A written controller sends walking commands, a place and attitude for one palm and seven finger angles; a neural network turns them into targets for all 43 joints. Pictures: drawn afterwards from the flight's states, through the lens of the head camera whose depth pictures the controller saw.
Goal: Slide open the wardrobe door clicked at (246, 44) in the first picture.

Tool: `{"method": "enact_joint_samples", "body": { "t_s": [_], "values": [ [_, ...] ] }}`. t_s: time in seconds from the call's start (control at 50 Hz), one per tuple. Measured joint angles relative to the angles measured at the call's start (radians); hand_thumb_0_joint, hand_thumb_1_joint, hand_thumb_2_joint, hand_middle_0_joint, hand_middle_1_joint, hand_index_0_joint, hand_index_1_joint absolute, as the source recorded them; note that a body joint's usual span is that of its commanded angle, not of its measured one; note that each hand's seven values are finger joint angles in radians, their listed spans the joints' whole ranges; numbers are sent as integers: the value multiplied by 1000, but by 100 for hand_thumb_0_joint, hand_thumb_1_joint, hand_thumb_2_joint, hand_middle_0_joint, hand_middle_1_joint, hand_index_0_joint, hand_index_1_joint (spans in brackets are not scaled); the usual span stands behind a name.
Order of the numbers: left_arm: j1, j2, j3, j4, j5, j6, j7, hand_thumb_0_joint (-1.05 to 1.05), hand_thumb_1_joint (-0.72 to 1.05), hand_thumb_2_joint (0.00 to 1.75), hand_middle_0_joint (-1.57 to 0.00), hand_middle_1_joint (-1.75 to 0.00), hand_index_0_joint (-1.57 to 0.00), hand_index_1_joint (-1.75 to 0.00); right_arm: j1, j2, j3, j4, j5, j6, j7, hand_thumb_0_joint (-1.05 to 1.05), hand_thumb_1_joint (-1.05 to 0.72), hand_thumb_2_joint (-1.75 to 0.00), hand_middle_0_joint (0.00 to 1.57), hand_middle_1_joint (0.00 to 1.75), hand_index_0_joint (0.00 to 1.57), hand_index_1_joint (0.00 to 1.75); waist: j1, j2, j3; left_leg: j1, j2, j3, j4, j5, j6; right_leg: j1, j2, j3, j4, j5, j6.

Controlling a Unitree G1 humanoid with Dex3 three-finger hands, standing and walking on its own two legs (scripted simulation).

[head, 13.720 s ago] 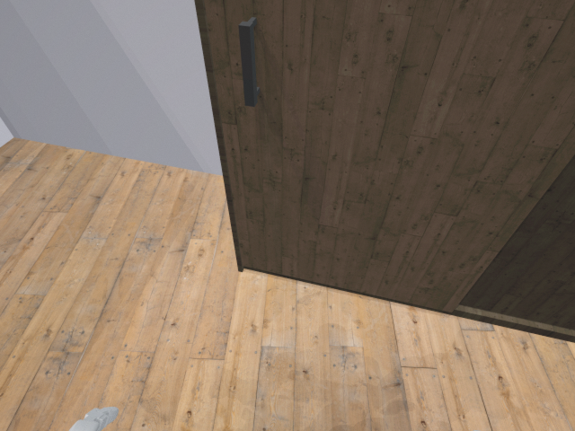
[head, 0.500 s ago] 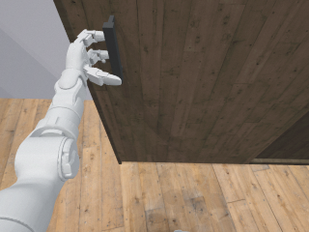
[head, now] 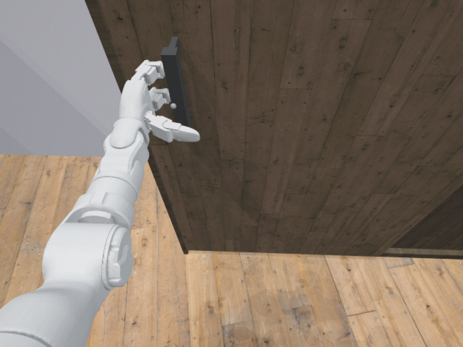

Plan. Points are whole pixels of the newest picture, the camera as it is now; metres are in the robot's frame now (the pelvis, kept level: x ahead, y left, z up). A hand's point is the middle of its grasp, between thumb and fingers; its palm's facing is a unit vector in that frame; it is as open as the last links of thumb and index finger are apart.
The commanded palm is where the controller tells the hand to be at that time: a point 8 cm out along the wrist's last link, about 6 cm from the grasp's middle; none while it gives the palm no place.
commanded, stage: slide the fingers in behind the handle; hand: left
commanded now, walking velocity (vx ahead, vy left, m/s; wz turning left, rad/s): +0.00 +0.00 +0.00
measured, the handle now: (180, 89) +0.53 +0.07 +0.15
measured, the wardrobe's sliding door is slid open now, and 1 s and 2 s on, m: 0.00 0.00 0.00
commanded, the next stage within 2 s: grip the handle and tug to test in 1.04 s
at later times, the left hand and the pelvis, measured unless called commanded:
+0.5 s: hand (183, 109) +0.47 +0.06 +0.16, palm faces -0.10 -1.00 -0.02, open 14.0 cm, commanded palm +0.45 +0.11 +0.16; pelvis -0.01 -0.01 +0.00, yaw +0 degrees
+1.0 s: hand (188, 108) +0.48 +0.05 +0.16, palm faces -0.11 -0.99 -0.01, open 14.1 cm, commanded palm +0.45 +0.11 +0.16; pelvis -0.01 +0.00 +0.00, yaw +0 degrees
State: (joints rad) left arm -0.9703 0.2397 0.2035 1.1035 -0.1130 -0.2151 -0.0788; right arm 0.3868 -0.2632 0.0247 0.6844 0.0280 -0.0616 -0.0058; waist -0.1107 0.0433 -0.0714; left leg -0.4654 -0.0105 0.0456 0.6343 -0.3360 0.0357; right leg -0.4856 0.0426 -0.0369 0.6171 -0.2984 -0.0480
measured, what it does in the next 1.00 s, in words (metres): stands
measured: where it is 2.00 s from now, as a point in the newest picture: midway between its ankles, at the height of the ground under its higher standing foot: outside the picture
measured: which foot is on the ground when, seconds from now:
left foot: down 0.00-1.00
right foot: down 0.00-1.00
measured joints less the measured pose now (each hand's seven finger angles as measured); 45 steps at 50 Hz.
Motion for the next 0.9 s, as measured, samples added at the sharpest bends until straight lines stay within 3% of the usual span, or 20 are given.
{"method": "enact_joint_samples", "body": {
  "t_s": [0.18,0.3,0.9],
  "values": [
    [27,-33,-45,-51,-16,13,1,-1,-50,30,-29,-120,-30,-120,-5,-4,-8,1,3,6,2,1,-90,-90,20,29,20,29,14,3,-1,15,0,-9,-10,4,-4,18,0,-8,-12,2,-4],
    [27,-57,-35,-52,-6,25,27,-1,-50,30,-30,-120,-30,-120,-21,-1,-8,1,0,11,1,1,-91,-90,20,29,20,29,9,-1,4,20,1,-8,-17,11,-6,21,1,-7,-14,7,-7],
    [-21,-42,-37,17,-6,-8,43,-1,-50,30,-28,-120,-27,-119,-8,-2,-5,25,1,-6,-1,1,-91,-90,20,29,20,29,-4,-5,16,11,1,-8,-23,30,-6,12,1,-7,-22,27,-7]
  ]
}}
